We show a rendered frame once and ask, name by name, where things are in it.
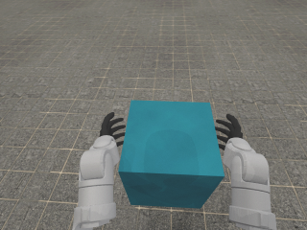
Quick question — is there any robot left hand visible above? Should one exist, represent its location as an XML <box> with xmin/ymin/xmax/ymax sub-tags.
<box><xmin>100</xmin><ymin>112</ymin><xmax>126</xmax><ymax>147</ymax></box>

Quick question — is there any carton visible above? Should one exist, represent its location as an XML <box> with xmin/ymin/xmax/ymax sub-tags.
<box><xmin>118</xmin><ymin>100</ymin><xmax>224</xmax><ymax>209</ymax></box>

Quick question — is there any right robot forearm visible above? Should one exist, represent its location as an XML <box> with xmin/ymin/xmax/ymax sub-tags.
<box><xmin>223</xmin><ymin>137</ymin><xmax>277</xmax><ymax>230</ymax></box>

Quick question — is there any robot right hand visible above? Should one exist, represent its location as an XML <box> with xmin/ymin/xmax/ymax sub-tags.
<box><xmin>215</xmin><ymin>113</ymin><xmax>243</xmax><ymax>150</ymax></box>

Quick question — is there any left robot forearm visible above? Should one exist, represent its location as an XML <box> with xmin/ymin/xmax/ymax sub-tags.
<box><xmin>72</xmin><ymin>135</ymin><xmax>120</xmax><ymax>230</ymax></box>

